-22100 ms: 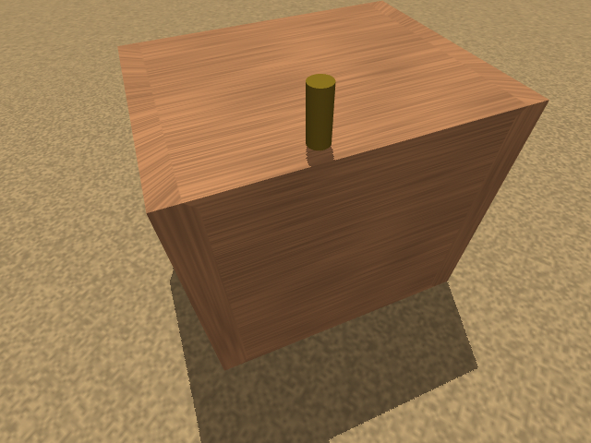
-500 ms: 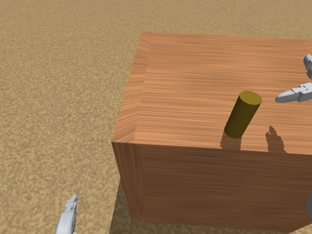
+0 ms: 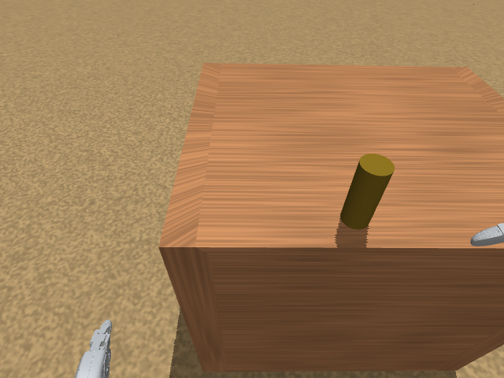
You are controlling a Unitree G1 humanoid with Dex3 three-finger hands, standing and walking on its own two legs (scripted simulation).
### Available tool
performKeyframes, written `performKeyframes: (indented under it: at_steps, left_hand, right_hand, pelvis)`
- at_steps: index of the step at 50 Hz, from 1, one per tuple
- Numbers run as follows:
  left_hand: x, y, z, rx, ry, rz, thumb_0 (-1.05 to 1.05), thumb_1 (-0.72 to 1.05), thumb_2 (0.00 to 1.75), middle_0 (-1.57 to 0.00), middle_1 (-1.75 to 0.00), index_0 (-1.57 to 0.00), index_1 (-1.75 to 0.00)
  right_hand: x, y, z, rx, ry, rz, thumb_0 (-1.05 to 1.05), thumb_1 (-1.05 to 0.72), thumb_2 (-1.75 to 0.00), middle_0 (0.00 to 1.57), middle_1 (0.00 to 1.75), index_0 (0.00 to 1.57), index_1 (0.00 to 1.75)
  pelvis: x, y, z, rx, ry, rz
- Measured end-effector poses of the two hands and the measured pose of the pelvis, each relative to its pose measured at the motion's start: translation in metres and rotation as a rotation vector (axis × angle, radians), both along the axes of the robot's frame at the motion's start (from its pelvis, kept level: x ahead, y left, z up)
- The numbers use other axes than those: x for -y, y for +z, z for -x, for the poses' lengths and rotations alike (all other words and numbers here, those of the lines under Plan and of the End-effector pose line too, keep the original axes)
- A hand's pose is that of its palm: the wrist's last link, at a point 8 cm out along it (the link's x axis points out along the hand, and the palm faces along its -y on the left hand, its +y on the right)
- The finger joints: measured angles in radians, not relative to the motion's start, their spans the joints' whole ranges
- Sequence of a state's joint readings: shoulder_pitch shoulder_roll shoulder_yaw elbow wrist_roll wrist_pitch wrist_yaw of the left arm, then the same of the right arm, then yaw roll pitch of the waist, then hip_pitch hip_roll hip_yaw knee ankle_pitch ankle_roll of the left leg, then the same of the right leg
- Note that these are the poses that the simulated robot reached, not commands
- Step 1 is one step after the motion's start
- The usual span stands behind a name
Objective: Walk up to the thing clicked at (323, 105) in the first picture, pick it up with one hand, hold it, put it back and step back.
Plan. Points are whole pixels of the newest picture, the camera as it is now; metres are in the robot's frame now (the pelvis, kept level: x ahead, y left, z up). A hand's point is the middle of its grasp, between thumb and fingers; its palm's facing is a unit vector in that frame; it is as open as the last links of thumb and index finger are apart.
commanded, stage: sink last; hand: right
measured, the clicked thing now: (364, 193) +0.40 -0.18 +0.09
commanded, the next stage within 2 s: home in 0.68 s
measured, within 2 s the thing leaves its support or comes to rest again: neither
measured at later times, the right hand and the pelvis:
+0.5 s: hand out of the picture +0.15 -0.23 +0.21, palm faces +0.46 +0.77 -0.44, open 17.6 cm; pelvis -0.02 +0.02 +0.00, yaw -2 degrees
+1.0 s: hand (503, 316) +0.16 -0.23 +0.17, palm faces +0.41 +0.82 -0.40, open 17.7 cm; pelvis -0.02 +0.02 +0.00, yaw -1 degrees
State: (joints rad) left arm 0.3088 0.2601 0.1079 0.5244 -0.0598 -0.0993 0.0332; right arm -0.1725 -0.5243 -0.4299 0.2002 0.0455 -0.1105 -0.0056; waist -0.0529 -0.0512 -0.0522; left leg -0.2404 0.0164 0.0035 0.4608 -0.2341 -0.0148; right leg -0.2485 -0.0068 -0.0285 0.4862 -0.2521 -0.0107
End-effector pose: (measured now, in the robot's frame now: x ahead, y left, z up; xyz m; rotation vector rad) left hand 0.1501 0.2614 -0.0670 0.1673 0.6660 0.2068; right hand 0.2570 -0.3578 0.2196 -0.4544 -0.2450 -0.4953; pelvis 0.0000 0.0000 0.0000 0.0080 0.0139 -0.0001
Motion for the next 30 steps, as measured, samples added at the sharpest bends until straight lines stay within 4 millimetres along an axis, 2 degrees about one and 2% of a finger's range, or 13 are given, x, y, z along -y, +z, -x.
performKeyframes:
  at_steps: [7,12,16,21,30]
  left_hand:
    - [0.002,-0.004,0.000,-0.020,0.009,0.022,-0.01,-0.52,0.06,-0.06,-0.04,-0.06,-0.05]
    - [-0.001,-0.001,-0.003,-0.002,0.003,0.015,-0.01,-0.51,0.06,-0.06,-0.05,-0.06,-0.05]
    - [-0.004,0.000,-0.006,0.020,-0.005,0.019,-0.01,-0.51,0.06,-0.06,-0.05,-0.06,-0.05]
    - [-0.007,-0.005,-0.003,0.015,-0.001,0.028,-0.01,-0.51,0.06,-0.06,-0.05,-0.06,-0.05]
    - [-0.012,-0.016,0.013,-0.020,-0.008,0.038,-0.01,-0.51,0.06,-0.06,-0.05,-0.06,-0.05]
  right_hand:
    - [-0.048,-0.009,0.064,0.036,0.090,0.055,-0.01,0.56,-0.05,0.06,0.05,0.06,0.06]
    - [-0.068,-0.008,0.104,0.053,0.097,0.082,-0.01,0.57,-0.05,0.06,0.06,0.06,0.06]
    - [-0.082,-0.009,0.129,0.051,0.102,0.087,-0.01,0.57,-0.05,0.06,0.06,0.06,0.06]
    - [-0.091,-0.007,0.144,0.056,0.105,0.108,-0.01,0.57,-0.05,0.06,0.06,0.06,0.06]
    - [-0.088,0.010,0.149,0.108,0.088,0.197,-0.01,0.57,-0.05,0.06,0.06,0.06,0.07]
  pelvis:
    - [-0.003,0.001,-0.001,0.040,-0.012,0.003]
    - [-0.008,0.001,0.002,0.070,-0.025,0.007]
    - [-0.011,0.001,0.006,0.088,-0.033,0.011]
    - [-0.016,0.001,0.014,0.104,-0.042,0.017]
    - [-0.024,0.002,0.023,0.112,-0.042,0.020]
